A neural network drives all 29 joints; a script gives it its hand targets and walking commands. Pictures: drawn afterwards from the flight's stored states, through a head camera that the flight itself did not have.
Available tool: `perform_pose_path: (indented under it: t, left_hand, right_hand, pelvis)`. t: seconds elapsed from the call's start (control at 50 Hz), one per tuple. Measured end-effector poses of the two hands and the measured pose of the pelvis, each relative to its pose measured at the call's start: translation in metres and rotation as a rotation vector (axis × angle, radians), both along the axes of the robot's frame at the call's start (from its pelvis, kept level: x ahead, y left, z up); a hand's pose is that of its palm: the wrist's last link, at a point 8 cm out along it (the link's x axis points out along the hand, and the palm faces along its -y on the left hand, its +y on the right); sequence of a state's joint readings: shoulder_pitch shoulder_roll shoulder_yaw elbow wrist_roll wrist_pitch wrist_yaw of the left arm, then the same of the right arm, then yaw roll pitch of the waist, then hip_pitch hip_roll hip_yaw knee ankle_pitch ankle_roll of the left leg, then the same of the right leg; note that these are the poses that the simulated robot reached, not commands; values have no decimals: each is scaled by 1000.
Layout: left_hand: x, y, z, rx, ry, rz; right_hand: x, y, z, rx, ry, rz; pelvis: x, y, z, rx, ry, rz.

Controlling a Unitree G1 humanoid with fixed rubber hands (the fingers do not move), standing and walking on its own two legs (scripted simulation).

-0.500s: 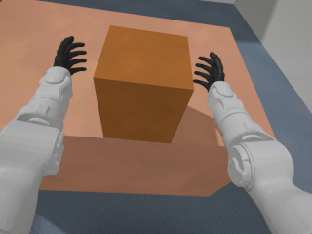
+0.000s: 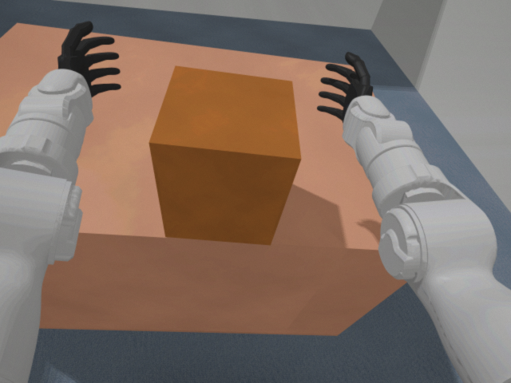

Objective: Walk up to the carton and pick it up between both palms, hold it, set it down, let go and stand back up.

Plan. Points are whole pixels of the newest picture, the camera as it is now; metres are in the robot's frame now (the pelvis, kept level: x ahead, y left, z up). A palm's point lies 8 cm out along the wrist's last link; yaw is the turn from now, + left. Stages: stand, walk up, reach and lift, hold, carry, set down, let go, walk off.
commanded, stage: set down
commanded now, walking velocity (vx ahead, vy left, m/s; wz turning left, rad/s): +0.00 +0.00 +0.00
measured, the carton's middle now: (226, 162) +0.50 +0.02 +0.04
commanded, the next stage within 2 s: none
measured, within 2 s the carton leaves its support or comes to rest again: neither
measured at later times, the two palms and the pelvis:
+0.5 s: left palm (87, 141) +0.44 +0.23 +0.13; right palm (347, 160) +0.42 -0.16 +0.13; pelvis +0.01 +0.00 +0.01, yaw -1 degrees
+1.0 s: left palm (79, 201) +0.37 +0.24 +0.08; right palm (344, 213) +0.36 -0.16 +0.09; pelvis -0.01 +0.01 +0.01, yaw -1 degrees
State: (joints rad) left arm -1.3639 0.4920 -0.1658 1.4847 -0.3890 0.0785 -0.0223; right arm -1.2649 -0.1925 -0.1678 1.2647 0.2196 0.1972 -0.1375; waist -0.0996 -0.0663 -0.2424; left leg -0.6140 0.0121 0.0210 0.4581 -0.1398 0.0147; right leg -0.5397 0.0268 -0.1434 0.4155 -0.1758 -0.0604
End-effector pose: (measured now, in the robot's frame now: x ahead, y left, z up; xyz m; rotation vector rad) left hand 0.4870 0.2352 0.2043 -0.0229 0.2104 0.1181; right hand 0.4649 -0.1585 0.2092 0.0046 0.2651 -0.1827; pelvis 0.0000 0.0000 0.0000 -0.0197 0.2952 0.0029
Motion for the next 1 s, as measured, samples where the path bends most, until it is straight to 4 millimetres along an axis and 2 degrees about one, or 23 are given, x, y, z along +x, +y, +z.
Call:
perform_pose_path:
  t: [0.12, 0.26, 0.46, 0.76, 1.0]
  left_hand:
    - [2, -1, -2, 8, 2, -13]
    - [-8, -7, -26, 37, 34, -46]
    - [-39, -7, -66, 41, 64, -49]
    - [-74, -2, -78, 20, 31, -52]
    - [-115, 2, -120, 16, 52, -59]
  right_hand:
    - [1, 0, -4, 0, 3, -1]
    - [-7, -2, -28, 8, 7, -5]
    - [-36, -4, -72, 18, 17, -1]
    - [-70, 2, -84, 14, 9, -1]
    - [-109, 1, -124, 31, 23, -12]
  pelvis:
    - [4, -2, 3, 1, -17, -2]
    - [8, -2, 7, 3, -73, -12]
    - [8, -1, 8, 6, -135, -23]
    - [-2, 0, 7, 2, -210, -18]
    - [-6, 7, 6, -1, -271, -20]
